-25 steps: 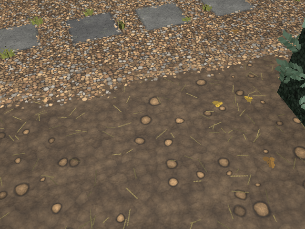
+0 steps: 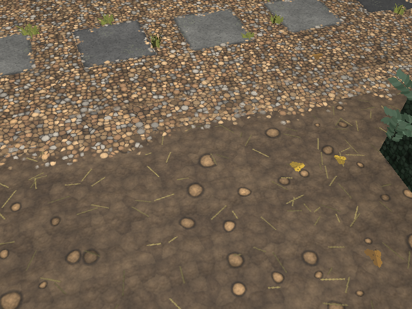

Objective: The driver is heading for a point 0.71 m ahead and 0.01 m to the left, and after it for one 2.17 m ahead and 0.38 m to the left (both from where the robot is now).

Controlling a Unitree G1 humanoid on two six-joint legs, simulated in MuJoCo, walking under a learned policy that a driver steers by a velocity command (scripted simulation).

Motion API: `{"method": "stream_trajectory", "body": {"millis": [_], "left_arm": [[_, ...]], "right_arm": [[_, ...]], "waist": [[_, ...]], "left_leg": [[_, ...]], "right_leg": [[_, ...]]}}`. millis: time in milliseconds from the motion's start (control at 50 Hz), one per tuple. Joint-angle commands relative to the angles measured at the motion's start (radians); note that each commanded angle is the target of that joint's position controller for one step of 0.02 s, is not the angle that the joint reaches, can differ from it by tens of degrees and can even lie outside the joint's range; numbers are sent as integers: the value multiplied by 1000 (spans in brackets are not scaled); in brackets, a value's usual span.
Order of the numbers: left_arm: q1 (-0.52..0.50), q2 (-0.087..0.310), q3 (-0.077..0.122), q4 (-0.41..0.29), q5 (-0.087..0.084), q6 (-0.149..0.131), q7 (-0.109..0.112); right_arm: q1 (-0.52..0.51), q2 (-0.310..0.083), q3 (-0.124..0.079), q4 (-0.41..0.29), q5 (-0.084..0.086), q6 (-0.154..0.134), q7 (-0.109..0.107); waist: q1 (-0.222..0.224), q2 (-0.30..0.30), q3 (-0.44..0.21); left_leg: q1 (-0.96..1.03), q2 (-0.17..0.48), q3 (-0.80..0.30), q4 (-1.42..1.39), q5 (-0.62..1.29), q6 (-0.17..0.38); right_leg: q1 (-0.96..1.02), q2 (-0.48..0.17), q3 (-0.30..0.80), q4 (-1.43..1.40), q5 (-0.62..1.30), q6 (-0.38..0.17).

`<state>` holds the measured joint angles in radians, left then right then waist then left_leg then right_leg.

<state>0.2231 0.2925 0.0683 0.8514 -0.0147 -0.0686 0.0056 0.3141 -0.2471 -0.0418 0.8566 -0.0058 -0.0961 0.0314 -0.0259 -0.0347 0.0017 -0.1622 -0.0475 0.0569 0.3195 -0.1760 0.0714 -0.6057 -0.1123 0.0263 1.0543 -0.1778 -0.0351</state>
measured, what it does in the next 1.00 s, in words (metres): walks ahead: right foot, then left foot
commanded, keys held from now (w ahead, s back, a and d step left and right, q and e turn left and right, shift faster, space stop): w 0.84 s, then no key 0.16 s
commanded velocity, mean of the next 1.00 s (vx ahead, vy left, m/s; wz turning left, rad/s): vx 0.47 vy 0.00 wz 0.00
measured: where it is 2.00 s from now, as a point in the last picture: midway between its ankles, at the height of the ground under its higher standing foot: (211, 264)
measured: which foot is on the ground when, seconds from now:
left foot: down 0.00-0.34, up 0.36-0.84, down 0.86-1.00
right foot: up 0.00-0.32, down 0.34-0.86, up 0.88-1.00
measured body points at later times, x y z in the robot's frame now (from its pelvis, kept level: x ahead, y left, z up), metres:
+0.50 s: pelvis +0.28 -0.07 -0.01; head +0.31 -0.08 +0.44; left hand +0.38 +0.21 -0.12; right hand +0.36 -0.34 -0.14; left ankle +0.23 +0.08 -0.66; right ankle +0.32 -0.15 -0.75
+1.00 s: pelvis +0.56 +0.00 -0.01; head +0.60 +0.02 +0.43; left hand +0.60 +0.28 -0.15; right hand +0.71 -0.26 -0.12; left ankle +0.63 +0.09 -0.75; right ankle +0.45 -0.15 -0.66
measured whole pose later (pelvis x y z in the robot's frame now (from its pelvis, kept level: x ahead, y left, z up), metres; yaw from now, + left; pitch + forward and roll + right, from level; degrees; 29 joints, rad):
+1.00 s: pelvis +0.56 +0.00 -0.01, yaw +0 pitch +2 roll -1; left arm 0.27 0.29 0.05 0.92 -0.02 -0.06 0.01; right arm 0.14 -0.27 -0.04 0.79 -0.01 -0.09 0.04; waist 0.01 -0.02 0.05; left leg -0.39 -0.02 0.06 0.48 -0.13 0.06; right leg -0.39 -0.01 0.04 1.15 -0.47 0.00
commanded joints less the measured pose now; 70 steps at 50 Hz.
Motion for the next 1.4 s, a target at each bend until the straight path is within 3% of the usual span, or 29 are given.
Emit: {"method": "stream_trajectory", "body": {"millis": [20, 120, 220, 280, 320, 340, 360, 380, 400, 420, 460, 560, 660, 760, 820, 860, 880, 900, 920, 940, 960, 1020, 1060, 1160, 1240, 1280, 1320, 1360, 1400], "left_arm": [[-21, 50, 13, -57, 13, -2, 1], [-193, 20, -5, -106, 6, -17, -18], [-316, 25, -15, -163, -3, -31, -48], [-269, 66, -4, -163, -4, -37, -59], [-17, 141, 37, -91, -1, -37, -47], [178, 216, 57, -52, 11, -33, -34], [221, 279, 67, -30, 11, -29, -38], [216, 173, 41, -33, 0, -27, -36], [132, 137, 27, -45, 1, -27, -31], [57, 115, 19, -59, 6, -26, -30], [-20, 65, 4, -67, 26, -31, -33], [6, 108, 16, -28, 15, -47, -25], [80, 133, 17, 4, 4, -34, -10], [163, 149, 22, 52, -6, -9, -5], [143, 170, 30, 56, -7, 8, 2], [117, 147, 19, 46, 2, 19, 6], [167, 85, -5, 19, 33, 12, 9], [292, -14, -33, 41, 20, -7, -1], [225, 109, -4, 54, -4, -20, -4], [135, 135, 4, 24, -22, -23, -4], [91, 123, 2, 20, -11, -18, 3], [117, 70, 3, 32, 5, 24, 15], [122, 39, -4, 32, 11, 40, 22], [6, 45, -9, 12, 17, 54, 23], [-50, 60, 0, 4, 20, 63, 23], [-40, 73, 5, 13, 36, 59, 25], [-74, 161, 22, 9, 25, 63, 37], [-110, 60, 5, 21, 15, 68, 24], [-114, 60, 1, 33, 23, 58, 18]], "right_arm": [[-27, -157, -37, -51, 3, -16, -15], [42, -176, -39, -17, 15, -5, -33], [115, -184, -45, 26, 23, 19, -37], [98, -209, -54, 30, 26, 33, -42], [74, -200, -46, 21, 21, 45, -46], [86, -161, -27, -6, 1, 43, -48], [225, -16, 14, -15, 5, 16, -33], [142, -134, -11, -7, 34, -9, -29], [34, -183, -26, -45, 57, -24, -25], [-21, -176, -23, -58, 51, -29, -30], [-21, -157, -31, -56, 25, -14, -34], [-70, -106, -23, -84, 11, 25, -41], [-248, -75, -9, -129, 13, 11, -25], [-370, -91, -7, -183, 25, 0, 3], [-313, -128, -20, -181, 23, -6, 14], [-61, -203, -59, -109, 11, -6, 2], [81, -294, -79, -90, -12, -3, -6], [93, -307, -78, -74, -13, 3, 1], [83, -216, -54, -86, 0, 5, 3], [-6, -186, -42, -98, 3, 5, 0], [-74, -159, -33, -105, 2, 5, 0], [-157, -108, -20, -92, -19, -3, 3], [-177, -114, -19, -74, -21, -8, -2], [-166, -157, -26, -24, -13, 20, -25], [-167, -140, -16, 13, -5, 41, -28], [-143, -106, -4, 32, 5, 47, -29], [-16, -86, 0, 56, -18, 41, -28], [-92, -91, 4, 56, -14, 60, -39], [-121, -104, -1, 59, -8, 79, -49]], "waist": [[25, 85, 46], [-29, 85, 77], [-56, 84, 107], [-8, 122, 58], [123, 131, -110], [183, 30, -272], [94, -244, -408], [150, -154, -379], [140, -119, -212], [107, -28, -132], [38, -26, -53], [11, -14, 16], [72, -6, 49], [106, -14, 75], [54, -43, 34], [-72, -23, -128], [-86, 137, -296], [-30, 362, -416], [-70, 219, -374], [-51, 166, -232], [-20, 80, -158], [62, 108, -109], [85, 123, -108], [49, 127, -120], [42, 119, -72], [55, 80, -58], [-44, -91, -77], [-4, -78, -40], [8, -42, -26]], "left_leg": [[39, 265, -231, -223, 83, 148], [54, 243, -136, -234, 123, 125], [206, 299, -130, -168, 190, 121], [273, 316, -127, -61, 453, 96], [210, 244, -66, 241, 721, 52], [-27, 188, -31, 563, 439, 16], [-440, -14, -73, 905, -329, -49], [-559, 23, -199, 1014, -398, -37], [-627, 79, -171, 1018, -314, -23], [-592, 134, -142, 969, -216, -22], [-483, 190, -141, 872, -118, -32], [-503, 217, -119, 687, 12, -82], [-467, 169, -67, 354, 281, -83], [-504, 140, -72, 219, 234, -51], [-401, 104, -51, 184, 116, -10], [-27, 75, -24, 169, 177, 45], [317, 295, -266, 239, 387, 128], [548, 469, -678, 104, 382, 273], [499, 437, -644, 75, 398, 239], [360, 410, -479, 74, 515, 206], [225, 367, -369, 58, 621, 188], [-18, 291, -216, -20, 708, 165], [-69, 273, -151, -40, 761, 174], [-70, 248, -90, -59, 612, 148], [-70, 255, -132, -43, 321, 133], [-91, 197, -128, 9, 134, 65], [-167, 75, -64, 68, -91, -14], [-87, 64, -32, 56, -82, -42], [-84, 74, -40, 68, -27, -36]], "right_leg": [[-142, -38, 36, -121, 136, 26], [-87, 4, -8, -397, 320, 37], [-104, 32, -14, -523, 251, 6], [18, 76, -46, -560, 129, -35], [387, 128, -90, -575, 129, -92], [732, -62, 123, -525, 143, -160], [1063, -289, 636, -638, -81, -332], [1037, -269, 706, -738, -208, -306], [902, -232, 539, -760, -167, -252], [745, -195, 421, -785, -68, -224], [532, -129, 282, -846, 70, -203], [415, -103, 140, -944, 193, -226], [443, -50, 28, -950, 209, -172], [621, -125, 50, -880, 216, -159], [693, -149, 54, -780, 408, -128], [607, -59, -14, -460, 616, -74], [353, 34, -61, -114, 292, -21], [41, 204, 11, 170, -427, 33], [-26, 157, 126, 264, -452, 26], [-70, 112, 90, 262, -387, 24], [-44, 64, 56, 215, -320, 34], [140, 14, 43, 65, -211, 52], [185, 16, 33, -56, -153, 68], [270, 30, 10, -336, 39, 75], [319, 39, 9, -483, 32, 52], [427, 30, 22, -644, 197, 25], [528, -66, 112, -609, 383, -40], [406, -10, 86, -637, 140, -25], [408, 16, 59, -625, 192, -2]]}}
Keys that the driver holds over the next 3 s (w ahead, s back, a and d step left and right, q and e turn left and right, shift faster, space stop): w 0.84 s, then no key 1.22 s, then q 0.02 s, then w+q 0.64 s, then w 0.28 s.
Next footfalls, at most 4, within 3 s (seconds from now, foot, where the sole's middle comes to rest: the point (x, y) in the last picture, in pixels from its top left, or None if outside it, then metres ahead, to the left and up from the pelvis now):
0.34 right None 0.36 -0.15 -0.78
0.86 left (176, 263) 0.67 0.09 -0.78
1.28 right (243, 245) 0.74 -0.15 -0.78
2.78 left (158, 183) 1.02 0.17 -0.78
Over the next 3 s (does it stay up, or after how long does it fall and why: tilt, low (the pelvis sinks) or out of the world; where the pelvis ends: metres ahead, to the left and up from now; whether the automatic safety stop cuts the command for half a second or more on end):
stays up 0.99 0.09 -0.01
